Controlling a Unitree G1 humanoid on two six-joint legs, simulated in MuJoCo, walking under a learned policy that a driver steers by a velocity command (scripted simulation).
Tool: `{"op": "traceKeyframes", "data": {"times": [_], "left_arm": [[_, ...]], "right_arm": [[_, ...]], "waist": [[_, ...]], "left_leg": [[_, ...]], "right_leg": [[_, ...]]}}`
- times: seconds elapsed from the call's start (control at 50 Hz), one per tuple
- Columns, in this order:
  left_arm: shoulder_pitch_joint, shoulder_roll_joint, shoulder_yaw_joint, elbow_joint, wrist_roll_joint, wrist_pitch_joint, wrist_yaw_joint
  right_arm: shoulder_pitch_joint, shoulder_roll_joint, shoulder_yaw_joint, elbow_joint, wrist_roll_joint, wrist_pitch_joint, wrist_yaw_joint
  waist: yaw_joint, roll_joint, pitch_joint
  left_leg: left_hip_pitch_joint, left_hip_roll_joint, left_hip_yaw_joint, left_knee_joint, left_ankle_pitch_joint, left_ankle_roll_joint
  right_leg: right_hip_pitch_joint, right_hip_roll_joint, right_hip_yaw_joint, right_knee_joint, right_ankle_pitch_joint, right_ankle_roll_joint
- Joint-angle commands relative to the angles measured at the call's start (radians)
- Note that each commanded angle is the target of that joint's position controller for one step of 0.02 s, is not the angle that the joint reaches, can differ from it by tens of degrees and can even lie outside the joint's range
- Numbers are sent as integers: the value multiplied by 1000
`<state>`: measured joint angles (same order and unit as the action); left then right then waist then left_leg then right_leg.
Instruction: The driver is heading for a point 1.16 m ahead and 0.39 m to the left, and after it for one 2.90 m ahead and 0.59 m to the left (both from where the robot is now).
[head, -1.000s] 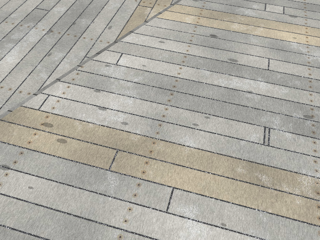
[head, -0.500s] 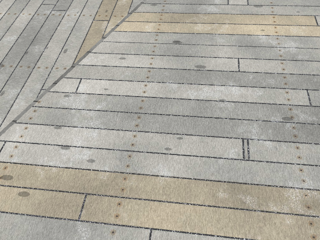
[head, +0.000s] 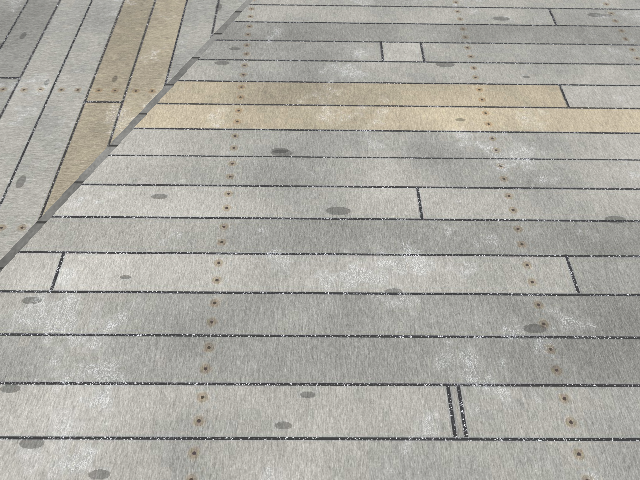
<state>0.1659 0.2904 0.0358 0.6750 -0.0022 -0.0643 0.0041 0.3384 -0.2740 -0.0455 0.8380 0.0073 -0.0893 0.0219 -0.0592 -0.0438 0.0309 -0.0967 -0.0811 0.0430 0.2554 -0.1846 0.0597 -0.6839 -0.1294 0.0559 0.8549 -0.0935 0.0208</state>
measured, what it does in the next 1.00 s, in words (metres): walks ahead, turning left: right foot, then left foot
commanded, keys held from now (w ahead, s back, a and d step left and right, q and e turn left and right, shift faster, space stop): w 0.14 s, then w+q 0.86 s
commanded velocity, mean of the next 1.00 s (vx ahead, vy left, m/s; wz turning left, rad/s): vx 0.50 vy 0.00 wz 0.37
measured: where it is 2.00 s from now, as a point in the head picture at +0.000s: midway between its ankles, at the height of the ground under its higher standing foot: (169, 268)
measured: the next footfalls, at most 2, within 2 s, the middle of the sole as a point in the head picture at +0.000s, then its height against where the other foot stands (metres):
right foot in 0.20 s outside the picture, level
left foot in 0.74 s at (253, 441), level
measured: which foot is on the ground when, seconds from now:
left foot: down 0.00-0.20, up 0.22-0.72, down 0.74-1.00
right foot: up 0.00-0.18, down 0.20-0.74, up 0.76-1.00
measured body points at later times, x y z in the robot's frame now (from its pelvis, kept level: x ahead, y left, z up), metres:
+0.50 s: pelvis +0.29 -0.06 +0.00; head +0.32 -0.06 +0.45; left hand +0.31 +0.23 -0.12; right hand +0.47 -0.31 -0.11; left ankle +0.38 +0.12 -0.67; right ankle +0.27 -0.15 -0.75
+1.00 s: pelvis +0.55 +0.05 +0.00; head +0.58 +0.09 +0.45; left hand +0.62 +0.38 -0.09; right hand +0.74 -0.18 -0.10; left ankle +0.53 +0.11 -0.75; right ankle +0.72 -0.11 -0.67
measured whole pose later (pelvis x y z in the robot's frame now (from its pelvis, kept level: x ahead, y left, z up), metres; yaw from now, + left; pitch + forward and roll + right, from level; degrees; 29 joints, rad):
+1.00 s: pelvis +0.55 +0.05 +0.00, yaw +26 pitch +2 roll -1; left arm 0.09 0.31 0.06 0.69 0.01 -0.09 0.01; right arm 0.32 -0.28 -0.07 0.72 0.02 -0.04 0.01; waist -0.05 -0.03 0.05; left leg -0.22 -0.10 -0.09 0.36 -0.17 0.08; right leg -0.63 -0.11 0.10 0.94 -0.21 0.07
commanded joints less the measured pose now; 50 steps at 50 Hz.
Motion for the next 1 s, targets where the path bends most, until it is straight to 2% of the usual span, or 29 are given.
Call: {"op": "traceKeyframes", "data": {"times": [0.02, 0.08, 0.14, 0.16, 0.18, 0.2, 0.22, 0.24, 0.26, 0.28, 0.3, 0.32, 0.34, 0.38, 0.42, 0.52, 0.62, 0.68, 0.7, 0.72, 0.74, 0.76, 0.78, 0.8, 0.82, 0.84, 0.88, 0.92, 1.0], "left_arm": [[-81, 27, 2, -72, -3, -24, -13], [-157, 40, 6, -99, -15, -31, -29], [-171, 66, 17, -116, -13, -35, -44], [-144, 82, 25, -111, -9, -37, -45], [-46, 104, 41, -90, -7, -39, -41], [112, 157, 66, -50, -2, -39, -31], [295, 242, 86, -28, 12, -32, -17], [296, 273, 91, -14, 15, -28, -25], [273, 160, 66, -28, 6, -26, -23], [213, 126, 53, -27, 3, -27, -18], [155, 109, 46, -26, 7, -29, -19], [112, 87, 41, -22, 10, -34, -21], [89, 78, 40, -17, 18, -43, -21], [64, 67, 43, 0, 16, -57, -21], [52, 89, 53, 20, 15, -65, -17], [76, 126, 66, 54, 13, -52, 2], [143, 164, 83, 100, -12, -21, 7], [123, 202, 95, 102, -25, 1, 15], [111, 213, 98, 99, -29, 10, 18], [91, 210, 94, 94, -34, 17, 20], [102, 177, 79, 81, -16, 10, 24], [173, 39, 37, 19, 15, -15, 16], [120, 118, 43, 13, -8, -58, 1], [30, 156, 54, -15, -45, -74, -9], [14, 130, 47, -20, -33, -81, -4], [8, 130, 52, -7, -1, -76, 7], [41, 130, 58, -3, 14, -53, 11], [51, 106, 52, 0, 16, -35, 9], [-94, 67, 35, -38, 12, -27, 8]], "right_arm": [[-32, -173, -37, -64, 12, -12, -9], [31, -188, -39, -34, 17, 6, -10], [47, -201, -45, -16, 19, 28, -18], [47, -203, -46, -14, 19, 34, -21], [26, -212, -47, -15, 19, 40, -23], [16, -183, -34, -24, 11, 41, -24], [24, -107, -5, -60, -22, 36, -25], [165, -24, 18, -65, 8, 16, -17], [82, -154, -12, -48, 33, 8, -15], [-11, -184, -25, -78, 45, 3, -13], [-53, -164, -24, -85, 36, 5, -17], [-66, -152, -28, -88, 23, 12, -19], [-39, -134, -30, -83, 24, 25, -17], [-10, -94, -27, -73, 27, 50, -19], [-46, -80, -25, -96, 20, 64, -21], [-186, -49, -14, -144, 14, 52, 5], [-320, -53, -13, -217, 14, 52, 31], [-280, -91, -34, -237, 12, 60, 39], [-199, -119, -51, -223, 15, 64, 37], [-51, -164, -80, -188, 18, 67, 28], [111, -242, -114, -149, 20, 78, 8], [47, -351, -130, -174, 29, 76, -3], [60, -279, -101, -215, 15, 58, 9], [41, -226, -84, -195, 5, 44, 16], [-1, -204, -77, -189, 10, 33, 18], [-56, -164, -67, -190, 14, 29, 15], [-100, -144, -60, -214, 6, 29, 5], [-91, -160, -66, -209, 7, 25, -7], [-38, -173, -68, -191, 14, 34, -32]], "waist": [[-4, 77, 17], [-33, 89, 30], [-11, 105, 25], [11, 111, 5], [76, 121, -47], [154, 101, -159], [208, -43, -336], [130, -299, -450], [178, -145, -356], [172, -97, -214], [141, -24, -147], [114, -20, -88], [84, -48, -74], [56, -34, -51], [48, -33, -8], [93, 0, 26], [133, 8, 66], [79, -32, 8], [28, -44, -43], [-59, -28, -118], [-128, 52, -205], [1, 346, -276], [-57, 186, -424], [-61, 109, -289], [-11, 51, -165], [26, 40, -125], [69, 90, -99], [80, 103, -101], [32, 120, -62]], "left_leg": [[-90, 225, -100, -124, 240, 151], [21, 277, -131, -93, 221, 144], [140, 326, -154, -18, 310, 118], [156, 320, -158, 34, 416, 106], [132, 300, -148, 147, 550, 89], [42, 245, -114, 337, 556, 59], [-176, 162, -70, 674, 212, 17], [-523, 19, -114, 953, -399, -26], [-624, 77, -194, 1042, -378, -25], [-662, 117, -170, 1038, -281, -22], [-628, 158, -153, 1002, -201, -31], [-600, 182, -153, 952, -148, -39], [-539, 203, -159, 933, -111, -46], [-510, 207, -150, 914, -79, -58], [-555, 217, -157, 854, -28, -77], [-552, 200, -93, 548, 222, -69], [-592, 177, -29, 401, 179, -21], [-478, 102, 45, 386, 34, 35], [-370, 60, 71, 385, -9, 60], [-163, 15, 81, 323, 34, 96], [141, 79, -71, 296, 62, 146], [453, 350, -675, 172, -82, 354], [514, 423, -922, 31, -180, 383], [427, 388, -730, 26, -106, 314], [262, 328, -568, 43, 48, 268], [156, 280, -464, 45, 131, 231], [10, 231, -396, 8, 261, 224], [-53, 221, -350, 0, 348, 236], [-104, 181, -312, -8, 232, 192]], "right_leg": [[112, 34, -47, -201, 190, 4], [92, 50, -40, -290, 196, -13], [90, 68, -36, -346, 80, -53], [148, 90, -49, -360, 34, -67], [295, 114, -67, -392, 32, -91], [541, 92, -55, -379, 63, -124], [855, -130, 182, -333, 100, -187], [1099, -309, 627, -464, -139, -329], [1032, -272, 591, -516, -258, -284], [906, -240, 425, -536, -208, -243], [779, -201, 325, -564, -107, -225], [684, -167, 241, -602, -41, -219], [619, -150, 179, -635, 9, -212], [561, -132, 84, -688, 71, -218], [538, -142, 11, -715, 158, -227], [578, -99, -165, -731, 186, -188], [738, -154, -220, -682, 259, -170], [804, -161, -257, -522, 658, -138], [799, -151, -270, -396, 789, -125], [731, -115, -297, -199, 793, -95], [500, -73, -297, 93, 513, -48], [34, 164, -228, 505, -412, 29], [-66, 168, 42, 604, -483, 8], [-127, 116, 44, 571, -409, -11], [-96, 69, 34, 457, -332, -19], [-48, 30, 25, 369, -284, -14], [63, 11, 23, 307, -211, 6], [90, 15, 10, 234, -190, 38], [77, 53, 3, -35, -5, 69]]}}
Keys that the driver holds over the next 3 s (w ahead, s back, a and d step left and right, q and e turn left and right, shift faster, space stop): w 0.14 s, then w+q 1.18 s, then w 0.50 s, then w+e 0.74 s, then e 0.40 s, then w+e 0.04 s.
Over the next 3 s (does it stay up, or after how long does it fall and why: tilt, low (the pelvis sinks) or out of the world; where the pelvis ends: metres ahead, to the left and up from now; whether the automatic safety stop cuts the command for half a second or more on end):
stays up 1.37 0.63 -0.01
